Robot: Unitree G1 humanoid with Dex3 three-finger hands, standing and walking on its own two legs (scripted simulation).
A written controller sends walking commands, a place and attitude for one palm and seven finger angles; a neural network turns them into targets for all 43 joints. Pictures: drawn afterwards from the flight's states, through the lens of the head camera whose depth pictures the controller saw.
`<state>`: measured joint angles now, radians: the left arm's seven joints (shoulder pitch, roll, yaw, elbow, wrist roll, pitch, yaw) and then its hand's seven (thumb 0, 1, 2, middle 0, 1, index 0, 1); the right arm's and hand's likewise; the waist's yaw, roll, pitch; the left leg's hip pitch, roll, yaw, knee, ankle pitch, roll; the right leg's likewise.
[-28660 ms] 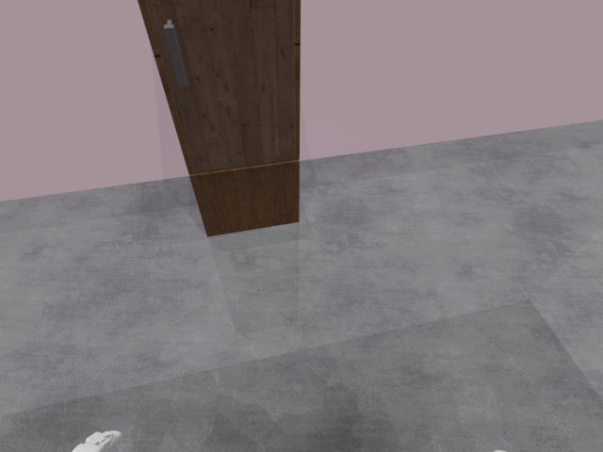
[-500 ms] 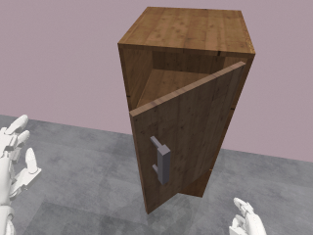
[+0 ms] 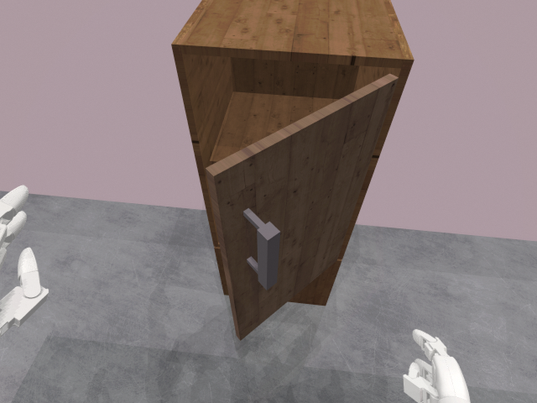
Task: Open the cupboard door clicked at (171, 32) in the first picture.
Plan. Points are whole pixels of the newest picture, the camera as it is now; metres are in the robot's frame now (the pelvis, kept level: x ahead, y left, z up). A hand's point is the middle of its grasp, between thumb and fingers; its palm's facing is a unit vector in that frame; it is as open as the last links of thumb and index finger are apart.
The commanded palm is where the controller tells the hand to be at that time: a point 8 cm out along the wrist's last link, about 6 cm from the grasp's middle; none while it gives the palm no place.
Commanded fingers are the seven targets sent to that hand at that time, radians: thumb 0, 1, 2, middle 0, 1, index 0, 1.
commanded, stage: step back with the hand held close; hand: left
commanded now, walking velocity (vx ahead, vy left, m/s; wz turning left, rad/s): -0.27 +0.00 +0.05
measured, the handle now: (259, 250) +0.34 +0.04 +0.04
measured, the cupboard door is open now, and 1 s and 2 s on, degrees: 46 46 46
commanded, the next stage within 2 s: stop stepping back and stand still in 0.94 s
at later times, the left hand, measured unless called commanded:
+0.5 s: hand out of the picture +0.09 +0.28 +0.16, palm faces +0.48 -0.76 -0.44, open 7.5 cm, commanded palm +0.03 +0.32 +0.17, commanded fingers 0.00 0.90 0.90 -0.20 -0.30 -0.20 -0.30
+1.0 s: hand out of the picture +0.01 +0.27 +0.17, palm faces +0.34 -0.84 -0.43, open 7.5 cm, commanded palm -0.06 +0.31 +0.17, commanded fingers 0.00 0.90 0.90 -0.20 -0.30 -0.20 -0.30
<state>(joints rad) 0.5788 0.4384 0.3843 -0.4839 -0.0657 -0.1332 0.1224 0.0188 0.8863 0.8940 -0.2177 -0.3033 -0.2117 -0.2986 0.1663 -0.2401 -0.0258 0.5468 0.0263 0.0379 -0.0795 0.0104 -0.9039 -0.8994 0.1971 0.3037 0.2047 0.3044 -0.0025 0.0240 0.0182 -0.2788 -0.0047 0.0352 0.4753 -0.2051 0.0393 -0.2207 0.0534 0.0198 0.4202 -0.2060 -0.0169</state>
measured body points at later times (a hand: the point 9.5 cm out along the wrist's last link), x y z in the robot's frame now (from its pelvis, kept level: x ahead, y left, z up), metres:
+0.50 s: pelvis -0.09 +0.01 -0.02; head -0.07 +0.03 +0.43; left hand +0.06 +0.32 +0.18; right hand +0.09 -0.20 -0.10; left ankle +0.02 +0.09 -0.73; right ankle -0.05 -0.11 -0.74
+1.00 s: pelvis -0.21 +0.02 -0.02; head -0.18 +0.06 +0.43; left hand -0.01 +0.31 +0.19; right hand -0.01 -0.19 -0.08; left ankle -0.01 +0.10 -0.74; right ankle -0.35 -0.09 -0.75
